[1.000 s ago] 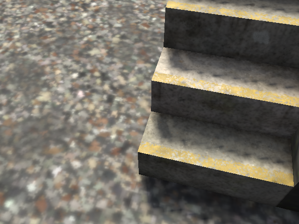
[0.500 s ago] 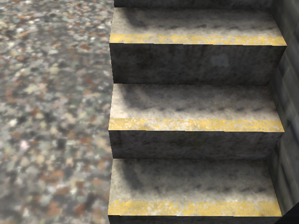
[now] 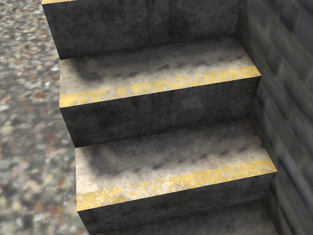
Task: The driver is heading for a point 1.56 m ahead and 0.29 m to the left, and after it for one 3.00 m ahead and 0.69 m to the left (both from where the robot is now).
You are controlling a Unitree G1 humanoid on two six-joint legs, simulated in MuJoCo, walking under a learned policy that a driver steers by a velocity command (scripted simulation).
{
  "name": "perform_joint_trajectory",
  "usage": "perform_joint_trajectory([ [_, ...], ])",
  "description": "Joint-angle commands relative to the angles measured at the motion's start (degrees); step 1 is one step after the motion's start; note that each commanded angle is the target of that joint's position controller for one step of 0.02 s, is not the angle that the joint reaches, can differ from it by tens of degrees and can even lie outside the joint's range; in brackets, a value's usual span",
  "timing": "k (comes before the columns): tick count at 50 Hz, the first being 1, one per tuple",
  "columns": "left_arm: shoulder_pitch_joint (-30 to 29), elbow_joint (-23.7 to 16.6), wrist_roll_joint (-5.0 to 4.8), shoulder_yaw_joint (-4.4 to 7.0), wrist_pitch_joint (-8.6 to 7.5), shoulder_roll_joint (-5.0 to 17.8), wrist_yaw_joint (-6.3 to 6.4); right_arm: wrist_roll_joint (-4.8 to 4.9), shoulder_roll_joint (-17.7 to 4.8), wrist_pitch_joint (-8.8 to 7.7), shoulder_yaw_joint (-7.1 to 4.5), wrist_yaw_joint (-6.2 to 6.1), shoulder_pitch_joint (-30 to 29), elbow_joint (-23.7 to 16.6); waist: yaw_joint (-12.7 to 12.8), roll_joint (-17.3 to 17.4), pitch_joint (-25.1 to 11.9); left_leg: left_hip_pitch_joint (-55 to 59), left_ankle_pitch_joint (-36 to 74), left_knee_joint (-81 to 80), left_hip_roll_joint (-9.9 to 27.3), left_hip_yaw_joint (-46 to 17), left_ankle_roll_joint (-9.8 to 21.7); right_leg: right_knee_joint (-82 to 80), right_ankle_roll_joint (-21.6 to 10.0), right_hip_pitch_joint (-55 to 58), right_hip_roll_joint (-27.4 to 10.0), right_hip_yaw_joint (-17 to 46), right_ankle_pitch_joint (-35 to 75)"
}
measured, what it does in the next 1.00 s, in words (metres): climbs: left foot 0.21 m higher, then right foot 0.20 m higher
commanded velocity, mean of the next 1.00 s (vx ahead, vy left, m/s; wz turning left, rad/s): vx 0.49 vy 0.02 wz -0.10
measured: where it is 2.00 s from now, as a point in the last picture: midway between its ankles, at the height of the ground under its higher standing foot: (149, 81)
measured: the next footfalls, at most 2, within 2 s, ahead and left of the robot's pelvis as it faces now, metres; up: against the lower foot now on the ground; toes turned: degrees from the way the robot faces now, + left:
left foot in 0.32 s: +0.30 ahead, +0.23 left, +0.21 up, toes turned -2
right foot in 0.90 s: +0.64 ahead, -0.04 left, +0.41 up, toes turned -9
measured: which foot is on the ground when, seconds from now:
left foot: up 0.00-0.30, down 0.32-0.92, up 0.94-1.00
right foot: down 0.00-0.34, up 0.36-0.88, down 0.90-1.00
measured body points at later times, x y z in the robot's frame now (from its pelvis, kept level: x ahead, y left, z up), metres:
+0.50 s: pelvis +0.21 +0.12 +0.12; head +0.22 +0.14 +0.57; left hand +0.38 +0.36 +0.01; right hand +0.28 -0.12 -0.01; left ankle +0.26 +0.23 -0.54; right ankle +0.15 +0.00 -0.42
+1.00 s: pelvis +0.48 +0.05 +0.29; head +0.53 +0.05 +0.73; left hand +0.72 +0.24 +0.19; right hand +0.43 -0.20 +0.14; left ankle +0.33 +0.22 -0.31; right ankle +0.60 -0.03 -0.33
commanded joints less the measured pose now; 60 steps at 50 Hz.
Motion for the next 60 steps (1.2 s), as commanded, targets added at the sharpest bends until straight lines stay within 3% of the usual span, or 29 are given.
perform_joint_trajectory([
  [1,5.0,-2.0,0.3,1.74,-1.25,8.1,1.31,0.05,-4.1,-1.19,-1.14,-0.38,-6.2,-6.3,0.2,-4.0,-1.1,-17.4,-5.6,12.8,0.7,-0.4,0.7,-1.8,-12.8,15.3,-21.7,19.6,26.4],
  [9,19.8,4.7,1.12,2.42,-3.73,9.3,2.69,-1.0,1.1,0.03,0.71,-2.53,-29.3,-23.6,7.5,-6.4,7.7,-66.7,-40.3,55.6,0.3,-8.3,7.1,-3.7,-10.7,33.0,-28.2,20.9,17.0],
  [12,12.5,5.6,-2.03,1.07,-2.83,8.9,2.03,-0.83,4.8,0.72,3.59,-2.18,-31.1,-31.1,2.5,-1.2,8.2,-40.9,-31.4,30.2,2.6,-2.4,7.3,-18.7,-3.9,4.2,-20.7,11.2,-1.3],
  [14,-1.3,-0.7,-3.92,0.88,-1.69,11.1,1.67,0.19,6.3,2.97,3.99,-1.03,-15.2,-28.9,-7.0,-2.7,-3.4,17.2,-12.9,14.6,-1.9,2.2,9.0,-25.7,-4.1,-22.7,-19.1,1.9,42.1],
  [16,-5.9,-4.0,-5.15,2.68,-3.71,18.7,-1.2,0.9,-3.0,4.43,-1.72,-1.13,19.0,-14.6,-20.4,-6.6,-22.2,39.0,-8.7,10.9,-8.3,7.6,9.3,2.9,-2.0,-11.5,-19.8,-4.3,102.5],
  [17,-7.2,-4.2,-4.97,2.86,-3.95,16.5,-1.78,-0.14,-5.8,3.64,-3.27,-0.62,24.1,-11.3,-22.5,-0.9,-25.4,39.0,-11.2,-7.5,-9.3,2.9,10.2,23.0,-0.9,-6.4,-17.1,-3.1,88.8],
  [18,-10.8,-8.3,-4.56,1.47,-3.82,9.2,-3.42,-0.76,-14.2,3.13,-5.58,-2.31,28.3,-7.2,-22.1,27.2,-23.2,42.8,-1.7,-31.7,9.8,-32.8,18.6,51.2,2.7,-26.6,-1.8,-1.0,23.3],
  [19,-5.7,-9.7,1.74,-0.24,-2.96,3.6,-3.7,1.85,-14.1,4.32,-6.05,-2.53,19.9,-8.1,-14.1,26.0,-26.0,34.5,-9.4,-45.1,12.2,-57.9,17.8,71.2,1.6,-27.2,1.6,8.2,1.0],
  [21,-3.2,-11.2,3.14,-1.94,-1.94,-2.4,-3.71,1.14,-6.0,3.22,-3.75,-1.7,4.4,-7.3,-3.3,6.6,-2.1,14.9,-41.8,-46.0,9.8,-50.0,13.7,76.4,1.5,-38.1,-4.3,5.3,1.3],
  [23,-1.7,-11.8,3.23,-2.81,-0.52,-5.4,-2.65,1.24,0.5,1.62,-2.19,-1.15,4.3,-1.9,1.7,3.3,5.9,4.2,-42.1,-43.7,7.4,-37.9,12.0,84.9,2.6,-41.9,-5.4,0.1,-0.3],
  [27,-8.5,-16.8,0.69,-4.33,0.49,-8.5,-1.24,0.87,2.5,-1.1,-1.81,1.34,11.8,5.6,1.9,3.8,5.9,9.8,-18.8,-48.0,6.6,-20.2,11.0,96.7,3.2,-54.8,-6.3,0.6,1.4],
  [28,-11.2,-18.1,-4.83,-4.24,-2.44,-3.2,-1.67,5.66,6.6,-0.3,-0.51,3.47,10.9,7.4,-2.2,3.5,3.4,10.9,-12.9,-47.9,9.8,-21.1,13.4,101.1,5.1,-57.2,-4.0,-2.9,-3.7],
  [31,-18.0,-21.5,-6.07,-4.91,-1.82,-4.8,-1.05,3.46,1.6,-1.03,-0.19,3.16,13.7,10.1,-3.9,3.3,3.5,11.9,-4.5,-53.8,10.0,-13.7,17.1,101.5,5.7,-58.0,-4.1,-9.3,-1.2],
  [32,-21.5,-23.9,-5.76,-5.39,-1.74,-5.0,-0.61,3.02,1.2,-1.46,0.2,2.6,14.3,10.6,-4.0,2.6,2.5,16.8,-3.9,-54.9,10.9,-13.3,17.2,102.6,5.4,-61.5,-5.5,-7.6,0.4],
  [33,-21.1,-22.2,0.67,-5.29,0.23,-7.8,-0.12,-1.13,-3.9,-3.7,-2.23,0.5,21.3,9.3,-3.8,-2.7,4.4,22.8,-7.4,-57.2,8.0,-12.9,15.0,100.1,2.7,-63.1,-6.4,-7.4,1.5],
  [34,-22.3,-22.0,1.48,-5.33,0.74,-8.2,-0.18,-1.51,-4.6,-4.36,-2.72,-0.19,23.3,10.4,-5.0,-1.6,5.4,28.2,-5.5,-58.3,10.0,-14.2,15.8,105.1,2.4,-68.4,-6.4,-7.2,-1.2],
  [37,-30.2,-25.8,0.77,-4.53,1.64,-6.4,0.28,0.92,-3.7,-5.23,-2.47,-0.84,28.4,10.7,-6.7,1.0,8.1,43.5,6.1,-61.8,14.3,-12.2,16.4,109.2,1.4,-81.7,-8.9,-5.8,-12.5],
  [38,-41.1,-31.1,-9.55,-5.63,-1.04,-5.3,0.38,2.98,2.7,-2.78,0.08,0.44,28.8,15.8,-10.9,10.4,8.5,49.2,10.8,-62.4,15.9,-11.6,18.1,111.8,4.2,-92.4,-7.6,-8.9,-19.8],
  [41,-52.5,-39.8,-6.83,-9.39,-2.26,-10.3,-2.15,5.93,1.2,0.12,-0.16,-2.08,36.4,19.2,-11.0,5.9,2.2,49.4,28.9,-68.2,10.4,-1.5,13.1,79.1,1.1,-76.9,-16.5,-17.9,-17.9],
  [42,-42.5,-35.3,-1.94,-11.48,0.1,-14.1,-3.75,5.09,-1.3,-1.76,-1.02,-2.68,32.0,15.0,-8.0,1.3,0.1,25.8,29.6,-80.1,7.4,2.5,15.6,52.5,-1.4,-35.7,-14.5,-19.6,-12.7],
  [44,-10.1,-22.2,-2.39,-4.91,3.8,-5.0,-1.31,4.57,-15.2,-5.0,-4.48,-0.47,28.3,11.1,4.8,12.3,-21.4,30.5,93.6,-55.5,11.4,1.8,18.8,54.0,0.6,-0.1,-4.4,-19.3,-14.0],
  [45,-20.9,-30.5,-2.14,-6.54,9.47,-3.5,-6.74,-1.27,-16.1,-4.21,-4.36,10.37,32.0,16.2,13.6,20.0,-18.2,26.4,127.5,-51.5,17.7,-4.4,23.3,42.2,0.0,-8.3,1.4,-13.3,-11.5],
  [46,6.6,-14.8,1.23,1.42,5.66,9.1,0.14,10.63,-17.7,-5.47,-8.1,5.83,19.1,6.7,12.6,4.2,-31.6,29.7,73.6,-22.9,6.1,-0.4,10.2,26.2,0.7,14.0,-15.4,12.3,-21.4],
  [47,13.6,-4.5,1.42,4.91,3.76,21.9,5.0,5.73,-16.6,-3.63,-6.58,4.81,28.6,10.9,8.0,-17.7,-38.0,6.9,13.2,4.8,-9.7,-13.2,11.0,-1.4,5.4,31.8,-32.2,58.0,-0.5],
  [48,6.6,-5.8,0.95,3.93,2.43,18.9,5.97,1.84,-11.2,-4.12,-5.42,4.27,27.8,9.5,5.0,-12.8,-34.2,-0.8,9.8,27.8,-10.4,-26.0,8.3,-3.5,10.7,28.4,-30.9,62.5,13.3],
  [50,-12.0,-1.8,-0.32,-1.79,1.65,3.8,3.84,0.54,0.5,-3.01,-1.3,3.34,6.5,-4.2,-5.5,-2.9,-16.6,-14.1,17.3,44.7,-8.6,-13.1,4.3,11.3,2.3,8.5,-25.3,30.3,14.6],
  [52,-14.1,4.6,0.57,-4.76,-0.45,-8.1,4.57,-0.73,8.2,0.18,0.06,2.98,12.9,-0.9,-11.8,1.3,-4.1,-7.3,31.1,50.6,-7.9,-14.5,8.4,13.2,2.2,-21.0,-21.6,12.4,-16.3],
  [58,2.3,13.5,-0.55,-7.42,-6.54,-5.4,1.07,3.64,10.5,3.83,3.34,-1.34,6.7,-2.6,-9.2,-2.7,4.0,-31.0,14.0,69.1,-11.5,-9.8,11.2,2.4,0.6,-18.4,-23.3,0.1,4.6],
  [60,-3.0,10.2,-0.97,-5.63,-1.2,-2.7,-0.03,4.86,5.0,0.07,4.22,-2.14,-6.7,-14.0,-8.8,-8.4,-0.7,-44.7,14.5,77.5,-6.1,-10.3,5.6,3.6,4.3,-2.4,-23.6,-1.0,7.6],
])
Keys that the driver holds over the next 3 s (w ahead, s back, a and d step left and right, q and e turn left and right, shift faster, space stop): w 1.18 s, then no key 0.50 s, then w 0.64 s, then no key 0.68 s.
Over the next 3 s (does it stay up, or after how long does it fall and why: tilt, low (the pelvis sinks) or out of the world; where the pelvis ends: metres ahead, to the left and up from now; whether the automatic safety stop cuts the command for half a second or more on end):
stays up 0.89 0.18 0.73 its command is cut before an obstacle after 1.8 s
